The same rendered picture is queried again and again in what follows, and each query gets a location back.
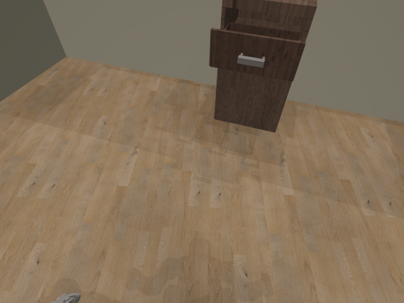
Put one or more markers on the drawer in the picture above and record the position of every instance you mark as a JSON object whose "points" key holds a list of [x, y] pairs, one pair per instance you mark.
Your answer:
{"points": [[282, 50]]}

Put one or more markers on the cabinet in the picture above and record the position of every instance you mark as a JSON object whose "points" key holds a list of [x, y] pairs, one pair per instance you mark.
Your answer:
{"points": [[248, 99]]}

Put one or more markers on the handle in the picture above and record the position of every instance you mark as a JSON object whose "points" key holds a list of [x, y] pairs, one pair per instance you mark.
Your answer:
{"points": [[252, 61]]}

